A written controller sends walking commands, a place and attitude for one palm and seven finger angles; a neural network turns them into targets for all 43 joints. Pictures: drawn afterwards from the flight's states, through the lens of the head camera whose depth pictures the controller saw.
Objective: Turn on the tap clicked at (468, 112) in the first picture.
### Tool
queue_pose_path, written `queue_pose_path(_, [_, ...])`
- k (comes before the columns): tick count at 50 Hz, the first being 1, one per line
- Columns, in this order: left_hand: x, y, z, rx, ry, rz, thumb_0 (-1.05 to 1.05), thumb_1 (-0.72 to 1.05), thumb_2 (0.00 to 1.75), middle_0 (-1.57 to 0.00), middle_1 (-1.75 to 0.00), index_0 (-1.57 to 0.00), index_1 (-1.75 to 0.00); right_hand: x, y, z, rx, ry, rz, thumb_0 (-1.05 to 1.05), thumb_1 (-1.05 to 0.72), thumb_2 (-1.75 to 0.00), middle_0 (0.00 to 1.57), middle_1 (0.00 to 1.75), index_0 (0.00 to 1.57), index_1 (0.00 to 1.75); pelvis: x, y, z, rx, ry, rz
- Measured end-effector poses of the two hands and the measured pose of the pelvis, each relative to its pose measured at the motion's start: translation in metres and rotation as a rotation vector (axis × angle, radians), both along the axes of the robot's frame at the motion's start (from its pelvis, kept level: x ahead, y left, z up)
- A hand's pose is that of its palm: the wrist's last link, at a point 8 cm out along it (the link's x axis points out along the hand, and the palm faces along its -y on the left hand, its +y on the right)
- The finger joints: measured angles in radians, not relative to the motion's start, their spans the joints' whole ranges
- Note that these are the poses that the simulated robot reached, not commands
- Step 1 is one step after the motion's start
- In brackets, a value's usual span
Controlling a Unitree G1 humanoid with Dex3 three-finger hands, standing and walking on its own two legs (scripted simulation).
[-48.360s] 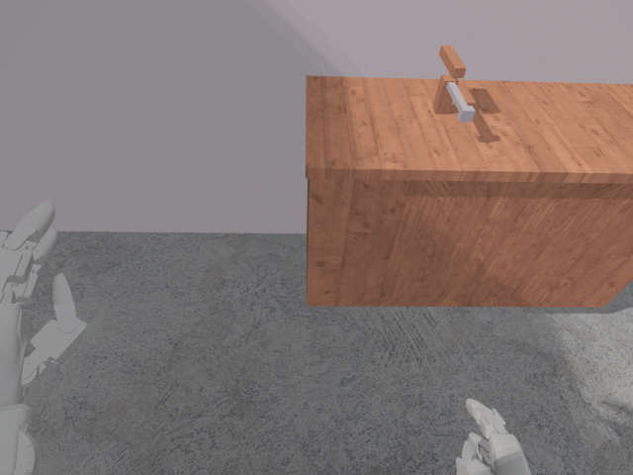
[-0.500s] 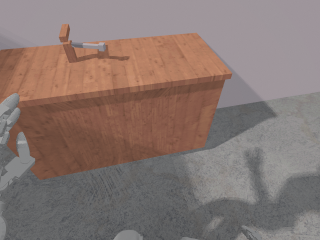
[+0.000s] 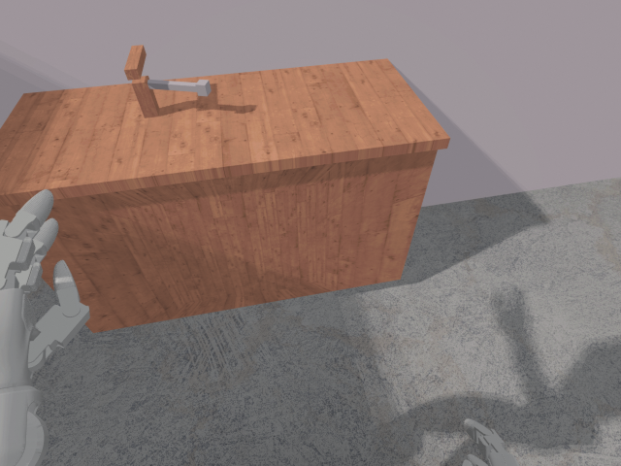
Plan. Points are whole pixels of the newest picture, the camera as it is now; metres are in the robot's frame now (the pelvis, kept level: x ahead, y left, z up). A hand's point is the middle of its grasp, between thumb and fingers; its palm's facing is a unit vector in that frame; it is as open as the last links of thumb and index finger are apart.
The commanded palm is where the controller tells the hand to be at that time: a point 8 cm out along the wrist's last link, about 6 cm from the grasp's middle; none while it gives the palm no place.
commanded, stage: stop stepping back and stand still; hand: left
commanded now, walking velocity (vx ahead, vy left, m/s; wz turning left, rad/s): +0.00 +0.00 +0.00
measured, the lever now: (203, 87) +0.91 +0.31 +0.04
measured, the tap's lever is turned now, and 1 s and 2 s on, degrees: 70 70 70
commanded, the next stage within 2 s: stand and check the lever's angle in 0.74 s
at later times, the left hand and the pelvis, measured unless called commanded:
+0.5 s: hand (103, 258) +0.28 +0.23 +0.18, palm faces +0.38 -0.86 -0.34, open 7.4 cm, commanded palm +0.22 +0.28 +0.19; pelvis +0.05 +0.00 +0.01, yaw -1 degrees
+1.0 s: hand (74, 263) +0.27 +0.26 +0.18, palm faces +0.38 -0.86 -0.33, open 7.4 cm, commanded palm +0.21 +0.30 +0.19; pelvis +0.05 +0.02 +0.02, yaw -1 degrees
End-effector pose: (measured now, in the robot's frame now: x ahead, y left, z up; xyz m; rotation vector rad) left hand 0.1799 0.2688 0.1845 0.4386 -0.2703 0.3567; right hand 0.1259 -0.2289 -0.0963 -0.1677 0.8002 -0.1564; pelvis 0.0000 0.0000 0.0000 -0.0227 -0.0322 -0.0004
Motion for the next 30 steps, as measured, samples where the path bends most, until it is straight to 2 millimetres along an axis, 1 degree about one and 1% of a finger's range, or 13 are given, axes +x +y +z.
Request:
queue_pose_path(2, [0.003, -0.007, 0.005, -0.005, -0.020, -0.024, 0.01, 0.89, 0.90, -0.21, -0.31, -0.21, -0.31, 0.005, -0.011, 0.003, -0.016, 0.016, -0.005, 0.01, -0.90, -0.90, 0.20, 0.30, 0.20, 0.30, 0.001, -0.003, 0.002, 0.004, -0.005, 0.006])
queue_pose_path(5, [0.007, -0.010, 0.019, 0.033, -0.049, -0.051, 0.01, 0.89, 0.90, -0.21, -0.31, -0.22, -0.31, 0.014, -0.026, 0.016, -0.041, 0.002, -0.036, 0.01, -0.90, -0.90, 0.20, 0.30, 0.20, 0.30, 0.007, -0.007, 0.007, 0.019, 0.002, -0.001])
queue_pose_path(8, [0.011, -0.007, 0.029, 0.070, -0.083, -0.058, 0.01, 0.89, 0.90, -0.21, -0.31, -0.22, -0.31, 0.025, -0.035, 0.029, -0.076, -0.033, -0.058, 0.01, -0.90, -0.90, 0.20, 0.30, 0.20, 0.30, 0.015, -0.008, 0.008, 0.024, 0.008, 0.000])
queue_pose_path(11, [0.018, 0.000, 0.028, 0.075, -0.106, -0.050, 0.01, 0.89, 0.90, -0.21, -0.31, -0.22, -0.31, 0.039, -0.040, 0.033, -0.113, -0.074, -0.068, 0.01, -0.90, -0.90, 0.20, 0.30, 0.20, 0.30, 0.024, -0.003, 0.003, 0.008, 0.008, 0.001])
queue_pose_path(13, [0.025, 0.005, 0.024, 0.063, -0.092, -0.023, 0.01, 0.89, 0.90, -0.21, -0.31, -0.22, -0.31, 0.048, -0.038, 0.034, -0.104, -0.085, -0.072, 0.01, -0.91, -0.90, 0.19, 0.30, 0.20, 0.30, 0.030, -0.002, 0.004, 0.018, 0.007, -0.007])
queue_pose_path(16, [0.034, 0.010, 0.014, 0.036, -0.037, 0.023, 0.01, 0.89, 0.90, -0.21, -0.31, -0.21, -0.31, 0.062, -0.029, 0.033, -0.073, -0.095, -0.055, 0.01, -0.91, -0.90, 0.19, 0.30, 0.20, 0.30, 0.039, -0.003, 0.007, 0.010, 0.014, -0.006])
queue_pose_path(21, [0.049, 0.007, 0.002, -0.026, 0.005, 0.023, 0.01, 0.89, 0.90, -0.21, -0.31, -0.21, -0.31, 0.081, -0.010, 0.031, -0.035, -0.082, -0.004, 0.01, -0.91, -0.90, 0.20, 0.30, 0.20, 0.30, 0.049, -0.002, 0.009, 0.007, 0.018, -0.001])
queue_pose_path(23, [0.053, 0.004, 0.002, -0.036, 0.003, 0.005, 0.01, 0.89, 0.90, -0.21, -0.31, -0.21, -0.31, 0.087, -0.003, 0.033, -0.031, -0.078, 0.011, 0.01, -0.90, -0.90, 0.20, 0.30, 0.20, 0.30, 0.052, -0.001, 0.011, 0.013, 0.016, -0.004])
queue_pose_path(26, [0.058, 0.003, 0.008, -0.017, -0.002, -0.022, 0.01, 0.89, 0.90, -0.21, -0.31, -0.21, -0.31, 0.095, 0.005, 0.036, -0.021, -0.086, 0.017, 0.01, -0.90, -0.90, 0.20, 0.30, 0.20, 0.30, 0.056, 0.003, 0.012, 0.013, 0.017, -0.013])
queue_pose_path(30, [0.060, 0.009, 0.016, 0.020, -0.006, -0.033, 0.01, 0.89, 0.90, -0.21, -0.31, -0.21, -0.31, 0.101, 0.013, 0.039, -0.009, -0.098, 0.017, 0.01, -0.90, -0.90, 0.20, 0.30, 0.20, 0.30, 0.058, 0.007, 0.014, 0.009, 0.022, -0.018])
